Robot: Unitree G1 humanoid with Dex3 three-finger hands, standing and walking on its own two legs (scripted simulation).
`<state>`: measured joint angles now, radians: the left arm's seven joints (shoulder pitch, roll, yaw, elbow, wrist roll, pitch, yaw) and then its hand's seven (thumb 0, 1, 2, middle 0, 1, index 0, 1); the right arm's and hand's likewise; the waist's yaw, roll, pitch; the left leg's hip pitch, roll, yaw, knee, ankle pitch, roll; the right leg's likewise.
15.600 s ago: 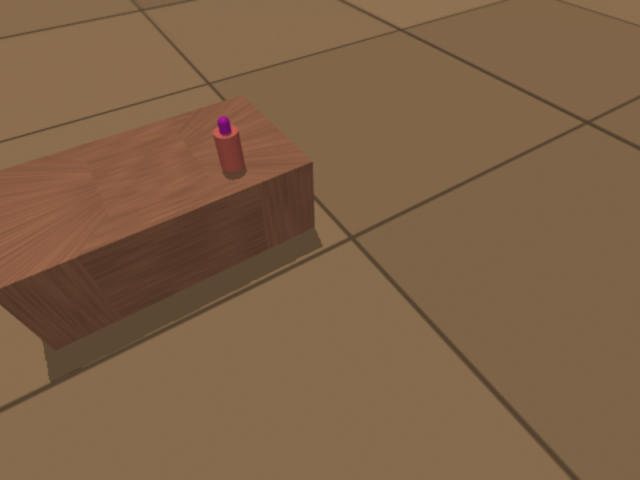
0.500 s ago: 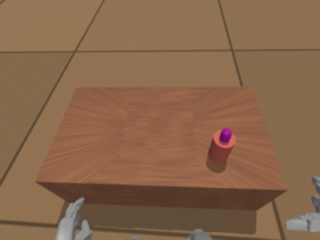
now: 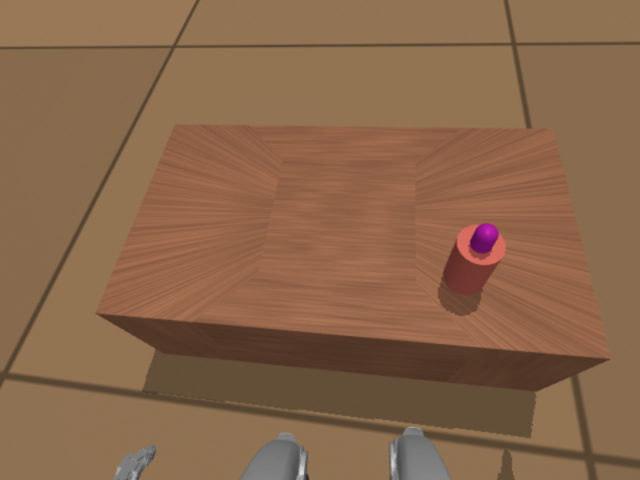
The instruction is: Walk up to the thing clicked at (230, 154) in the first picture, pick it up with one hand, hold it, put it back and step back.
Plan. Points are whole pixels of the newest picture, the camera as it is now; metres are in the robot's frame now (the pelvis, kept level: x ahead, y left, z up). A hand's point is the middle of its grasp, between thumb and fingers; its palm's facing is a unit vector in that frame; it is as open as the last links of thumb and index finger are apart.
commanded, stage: go down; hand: right
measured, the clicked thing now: (475, 255) +0.54 -0.24 -0.24
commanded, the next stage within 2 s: approach in 0.06 s
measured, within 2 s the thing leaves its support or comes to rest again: neither
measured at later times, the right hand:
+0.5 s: hand (636, 264) +0.42 -0.38 -0.05, palm faces +0.22 +0.98 +0.00, open 17.7 cm
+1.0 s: hand (517, 277) +0.49 -0.31 -0.24, palm faces +0.21 +0.98 +0.00, open 17.2 cm
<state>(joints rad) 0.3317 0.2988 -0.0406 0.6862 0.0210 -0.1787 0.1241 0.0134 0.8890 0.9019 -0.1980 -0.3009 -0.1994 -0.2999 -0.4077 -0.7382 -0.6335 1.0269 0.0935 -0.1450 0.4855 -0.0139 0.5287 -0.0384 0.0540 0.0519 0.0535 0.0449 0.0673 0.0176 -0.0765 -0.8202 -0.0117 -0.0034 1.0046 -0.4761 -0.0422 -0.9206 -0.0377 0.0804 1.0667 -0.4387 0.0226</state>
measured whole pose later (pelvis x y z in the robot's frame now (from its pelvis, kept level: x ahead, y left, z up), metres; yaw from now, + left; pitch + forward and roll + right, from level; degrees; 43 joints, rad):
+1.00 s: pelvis -0.07 +0.00 -0.27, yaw +8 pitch +34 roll +9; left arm 0.20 0.28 -0.12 0.63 0.09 0.01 -0.04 0.01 0.91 0.90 -0.18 -0.30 -0.19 -0.30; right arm -0.99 -0.84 -0.72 1.16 0.03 -0.42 0.35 -0.02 0.47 0.00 0.08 0.02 0.07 0.02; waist 0.19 0.00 -0.11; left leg -1.95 -0.07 0.03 2.03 -0.70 -0.08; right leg -2.08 -0.02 0.18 2.10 -0.63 0.04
